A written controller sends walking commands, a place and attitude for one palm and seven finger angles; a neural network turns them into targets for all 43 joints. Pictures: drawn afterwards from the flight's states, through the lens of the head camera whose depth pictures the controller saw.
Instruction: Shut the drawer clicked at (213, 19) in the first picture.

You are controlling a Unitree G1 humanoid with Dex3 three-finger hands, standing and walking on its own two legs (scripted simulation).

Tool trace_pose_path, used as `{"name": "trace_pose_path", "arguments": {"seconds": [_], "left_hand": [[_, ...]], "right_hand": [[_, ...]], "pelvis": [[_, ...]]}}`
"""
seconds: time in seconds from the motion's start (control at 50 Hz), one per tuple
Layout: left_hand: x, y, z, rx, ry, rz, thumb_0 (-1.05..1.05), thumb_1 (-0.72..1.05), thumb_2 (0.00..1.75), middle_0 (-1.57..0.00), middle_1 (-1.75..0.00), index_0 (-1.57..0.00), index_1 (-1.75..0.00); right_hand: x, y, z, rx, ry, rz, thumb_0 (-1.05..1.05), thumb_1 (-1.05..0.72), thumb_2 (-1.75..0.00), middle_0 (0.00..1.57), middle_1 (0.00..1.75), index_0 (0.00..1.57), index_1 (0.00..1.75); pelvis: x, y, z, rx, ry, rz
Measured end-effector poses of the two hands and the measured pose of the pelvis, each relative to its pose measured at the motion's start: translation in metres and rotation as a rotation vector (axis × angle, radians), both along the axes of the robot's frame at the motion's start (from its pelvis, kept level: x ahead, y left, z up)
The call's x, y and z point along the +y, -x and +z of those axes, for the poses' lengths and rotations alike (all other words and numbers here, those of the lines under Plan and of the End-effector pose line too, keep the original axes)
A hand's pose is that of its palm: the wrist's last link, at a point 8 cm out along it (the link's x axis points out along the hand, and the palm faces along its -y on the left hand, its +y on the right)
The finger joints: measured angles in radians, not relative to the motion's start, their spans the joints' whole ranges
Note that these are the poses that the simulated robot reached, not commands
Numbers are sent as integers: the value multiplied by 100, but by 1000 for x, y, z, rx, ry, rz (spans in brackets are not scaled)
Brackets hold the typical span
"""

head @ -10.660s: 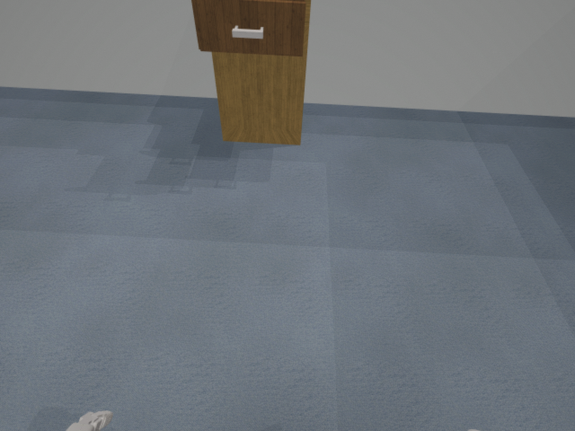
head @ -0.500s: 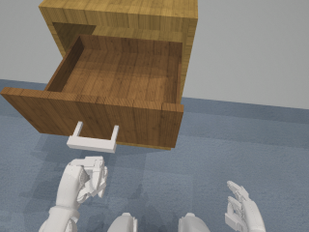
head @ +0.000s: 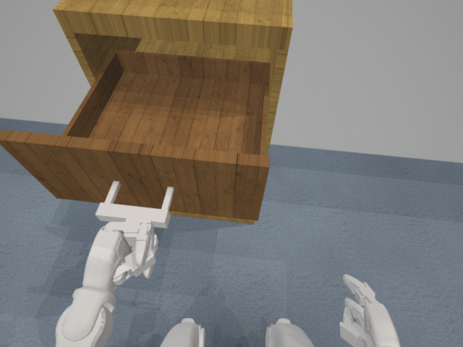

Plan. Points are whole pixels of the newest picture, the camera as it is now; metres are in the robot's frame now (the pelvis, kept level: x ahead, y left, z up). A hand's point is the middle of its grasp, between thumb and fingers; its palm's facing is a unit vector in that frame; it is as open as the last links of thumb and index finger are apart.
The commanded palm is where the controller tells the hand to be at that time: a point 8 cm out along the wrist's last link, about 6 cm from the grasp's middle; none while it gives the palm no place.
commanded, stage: push the drawer shut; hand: left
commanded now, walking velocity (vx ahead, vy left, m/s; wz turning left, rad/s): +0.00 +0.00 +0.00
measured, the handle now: (138, 203) +0.34 +0.17 +0.05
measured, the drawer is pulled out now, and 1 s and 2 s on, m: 0.28 0.16 0.04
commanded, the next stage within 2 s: none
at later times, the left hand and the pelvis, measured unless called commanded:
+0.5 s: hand (157, 225) +0.30 +0.13 +0.05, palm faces -0.15 -0.99 -0.05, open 3.0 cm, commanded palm +0.31 +0.18 +0.06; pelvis -0.02 +0.01 +0.00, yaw +0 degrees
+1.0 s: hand (167, 187) +0.38 +0.12 +0.04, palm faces -0.13 -0.99 -0.05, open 2.9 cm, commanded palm +0.37 +0.18 +0.06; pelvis -0.01 +0.01 +0.01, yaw -1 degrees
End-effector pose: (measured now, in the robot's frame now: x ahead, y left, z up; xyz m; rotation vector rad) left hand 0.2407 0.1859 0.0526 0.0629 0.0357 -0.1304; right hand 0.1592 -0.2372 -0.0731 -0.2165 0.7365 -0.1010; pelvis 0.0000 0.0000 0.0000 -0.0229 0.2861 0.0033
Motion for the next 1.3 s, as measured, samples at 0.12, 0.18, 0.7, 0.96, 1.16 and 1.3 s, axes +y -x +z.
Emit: {"name": "trace_pose_path", "arguments": {"seconds": [0.12,0.18,0.7,0.96,1.16,1.3], "left_hand": [[3,-2,-1,-4,2,-1,1,84,91,-140,-160,-140,-160],[4,-5,-2,-19,3,-4,0,81,91,-140,-160,-140,-160],[-2,-80,-4,-35,16,-14,0,80,92,-140,-160,-140,-160],[-4,-115,-6,-36,17,1,-3,77,90,-140,-160,-140,-160],[-8,-145,-7,-34,14,11,-4,78,91,-140,-160,-140,-160],[-12,-163,-4,-29,12,18,-2,80,91,-140,-160,-140,-160]], "right_hand": [[-1,6,0,14,8,1,1,-90,-90,20,30,20,30],[-2,8,-2,25,16,7,1,-90,-90,20,30,20,30],[3,51,-11,152,18,-36,1,-90,-90,20,30,20,30],[-3,75,-18,257,25,-85,1,-90,-90,20,30,20,30],[-5,90,-25,320,20,-109,1,-90,-90,20,30,20,30],[-8,104,-27,360,12,-135,1,-90,-90,20,30,20,30]], "pelvis": [[1,2,3,-5,0,3],[1,5,2,-6,2,7],[12,20,5,-4,0,-4],[15,15,7,17,0,-13],[13,14,5,35,-2,-17],[11,14,5,48,-5,-25]]}}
